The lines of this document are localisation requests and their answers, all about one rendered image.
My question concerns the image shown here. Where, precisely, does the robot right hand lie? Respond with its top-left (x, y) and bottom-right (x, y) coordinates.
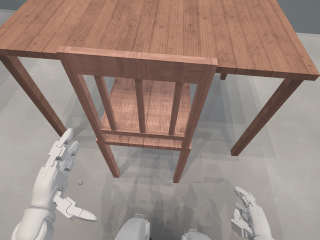
top-left (231, 186), bottom-right (272, 240)

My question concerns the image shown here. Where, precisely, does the left robot forearm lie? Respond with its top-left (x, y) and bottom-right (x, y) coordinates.
top-left (10, 207), bottom-right (57, 240)

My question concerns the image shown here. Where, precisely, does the robot left thigh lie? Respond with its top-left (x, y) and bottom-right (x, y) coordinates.
top-left (114, 217), bottom-right (150, 240)

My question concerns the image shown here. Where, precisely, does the table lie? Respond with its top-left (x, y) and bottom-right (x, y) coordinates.
top-left (0, 0), bottom-right (320, 156)

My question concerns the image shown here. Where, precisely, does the robot right shin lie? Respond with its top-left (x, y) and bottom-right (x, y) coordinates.
top-left (188, 229), bottom-right (198, 233)

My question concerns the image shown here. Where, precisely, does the chair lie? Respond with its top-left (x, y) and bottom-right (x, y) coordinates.
top-left (56, 46), bottom-right (218, 183)

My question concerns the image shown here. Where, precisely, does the robot left hand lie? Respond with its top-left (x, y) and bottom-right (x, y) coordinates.
top-left (30, 128), bottom-right (98, 222)

